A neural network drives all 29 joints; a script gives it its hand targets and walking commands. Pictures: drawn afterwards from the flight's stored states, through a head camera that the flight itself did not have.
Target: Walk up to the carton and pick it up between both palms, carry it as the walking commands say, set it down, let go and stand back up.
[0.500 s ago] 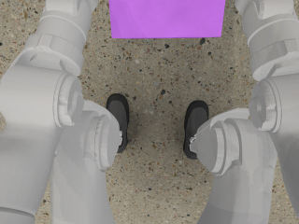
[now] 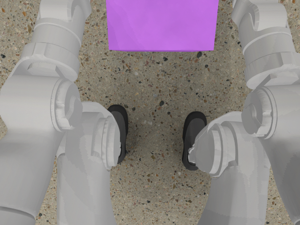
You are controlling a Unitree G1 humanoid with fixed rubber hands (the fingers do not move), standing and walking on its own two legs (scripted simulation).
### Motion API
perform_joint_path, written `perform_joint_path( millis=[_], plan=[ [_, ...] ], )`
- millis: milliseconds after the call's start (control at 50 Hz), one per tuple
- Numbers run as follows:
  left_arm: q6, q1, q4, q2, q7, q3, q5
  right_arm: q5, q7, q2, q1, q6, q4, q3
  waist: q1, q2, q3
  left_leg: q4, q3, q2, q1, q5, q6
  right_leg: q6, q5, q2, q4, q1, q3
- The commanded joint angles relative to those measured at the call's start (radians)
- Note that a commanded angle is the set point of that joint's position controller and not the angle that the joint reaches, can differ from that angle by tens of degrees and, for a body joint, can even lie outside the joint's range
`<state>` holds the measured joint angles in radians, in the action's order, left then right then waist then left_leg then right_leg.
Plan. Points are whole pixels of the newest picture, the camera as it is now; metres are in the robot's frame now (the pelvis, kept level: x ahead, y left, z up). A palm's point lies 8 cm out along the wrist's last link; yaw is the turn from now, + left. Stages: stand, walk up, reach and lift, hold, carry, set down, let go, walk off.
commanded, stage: reach and lift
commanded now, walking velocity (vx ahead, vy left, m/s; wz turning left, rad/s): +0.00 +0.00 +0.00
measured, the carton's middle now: out of the picture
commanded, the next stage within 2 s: none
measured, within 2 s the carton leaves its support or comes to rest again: leaves its support in 0.14 s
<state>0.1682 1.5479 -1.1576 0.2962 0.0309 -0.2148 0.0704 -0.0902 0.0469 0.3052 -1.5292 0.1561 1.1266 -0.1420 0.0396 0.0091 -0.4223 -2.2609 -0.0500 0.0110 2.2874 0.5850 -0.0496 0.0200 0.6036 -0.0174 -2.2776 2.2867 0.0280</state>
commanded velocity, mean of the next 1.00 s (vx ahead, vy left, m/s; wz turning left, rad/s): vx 0.00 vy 0.00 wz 0.00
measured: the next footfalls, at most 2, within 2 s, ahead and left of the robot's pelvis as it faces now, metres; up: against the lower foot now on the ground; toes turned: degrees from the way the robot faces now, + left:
none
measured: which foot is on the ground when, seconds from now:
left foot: down 0.00-1.00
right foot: down 0.00-1.00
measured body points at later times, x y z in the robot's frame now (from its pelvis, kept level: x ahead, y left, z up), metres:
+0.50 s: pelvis -0.01 +0.01 +0.02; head +0.35 +0.01 +0.29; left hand +0.55 +0.17 -0.12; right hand +0.57 -0.12 -0.13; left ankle +0.11 +0.14 -0.32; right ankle +0.10 -0.12 -0.32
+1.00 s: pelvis +0.00 +0.01 +0.05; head +0.34 +0.01 +0.34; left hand +0.54 +0.17 -0.07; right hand +0.56 -0.11 -0.07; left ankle +0.11 +0.14 -0.31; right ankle +0.10 -0.12 -0.31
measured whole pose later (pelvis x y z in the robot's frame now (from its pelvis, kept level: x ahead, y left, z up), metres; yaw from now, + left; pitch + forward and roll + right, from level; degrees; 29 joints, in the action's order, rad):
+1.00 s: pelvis +0.00 +0.01 +0.05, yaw -1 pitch +44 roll +1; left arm 0.30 1.29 -0.75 0.07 0.22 -0.42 -0.10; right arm 0.12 0.15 0.13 -1.35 0.31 0.84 -0.32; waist 0.04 0.01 -0.10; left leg -2.05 -0.05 -0.02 2.27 0.54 -0.05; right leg 0.05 0.55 -0.04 -2.05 2.27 0.06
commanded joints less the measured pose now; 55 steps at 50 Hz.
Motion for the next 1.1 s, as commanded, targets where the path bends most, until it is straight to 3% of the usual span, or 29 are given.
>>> perform_joint_path(
  millis=[0, 140, 260, 440, 660, 780, 940, 1080],
  plan=[
    [-0.033, 0.368, 0.213, -0.974, -0.242, 0.205, 0.085, -0.078, -0.252, -0.99, -0.47, -0.019, -0.2, 0.254, 0.062, 0.058, 1.073, 0.136, 0.135, -0.119, -0.525, -0.415, 0.048, -0.011, -0.383, -0.114, 0.163, -0.524, -0.083],
    [-0.028, 0.485, 0.33, -1.032, -0.226, 0.269, 0.142, -0.097, -0.216, -1.013, -0.548, -0.025, -0.306, 0.279, 0.019, 0.052, 1.35, 0.142, 0.143, -0.125, -0.609, -0.479, 0.028, -0.008, -0.467, -0.117, 0.166, -0.656, -0.104],
    [0.008, 0.518, 0.358, -1.074, -0.214, 0.27, 0.114, -0.054, -0.209, -1.014, -0.573, 0.003, -0.319, 0.249, -0.006, 0.033, 1.399, 0.188, 0.145, -0.132, -0.656, -0.411, 0.017, -0.008, -0.377, -0.115, 0.202, -0.615, -0.123],
    [0.063, 0.505, 0.371, -1.123, -0.207, 0.243, 0.032, -0.027, -0.233, -1.057, -0.599, 0.05, -0.337, 0.243, 0.018, 0.026, 1.447, 0.249, 0.152, -0.143, -0.698, -0.357, 0.022, -0.004, -0.299, -0.119, 0.258, -0.565, -0.134],
    [0.091, 0.481, 0.421, -1.135, -0.23, 0.245, -0.035, 0.041, -0.236, -1.146, -0.508, 0.086, -0.301, 0.208, 0.031, 0.036, 1.514, 0.304, 0.169, -0.15, -0.651, -0.383, 0.019, 0.005, -0.349, -0.138, 0.322, -0.61, -0.12],
    [0.091, 0.482, 0.46, -1.129, -0.234, 0.27, -0.032, 0.05, -0.22, -1.165, -0.506, 0.088, -0.34, 0.228, 0.042, 0.053, 1.602, 0.319, 0.179, -0.151, -0.645, -0.404, 0.018, 0.012, -0.391, -0.145, 0.341, -0.69, -0.113],
    [0.118, 0.43, 0.464, -1.179, -0.233, 0.29, -0.03, 0.063, -0.213, -1.197, -0.475, 0.113, -0.391, 0.24, 0.03, 0.051, 1.67, 0.366, 0.174, -0.157, -0.691, -0.41, 0.013, 0.015, -0.394, -0.15, 0.383, -0.72, -0.122],
    [0.133, 0.368, 0.45, -1.222, -0.224, 0.271, -0.076, 0.104, -0.229, -1.214, -0.418, 0.128, -0.384, 0.215, 0.024, 0.03, 1.652, 0.43, 0.158, -0.165, -0.73, -0.417, 0.012, 0.008, -0.371, -0.157, 0.436, -0.656, -0.125]
  ],
)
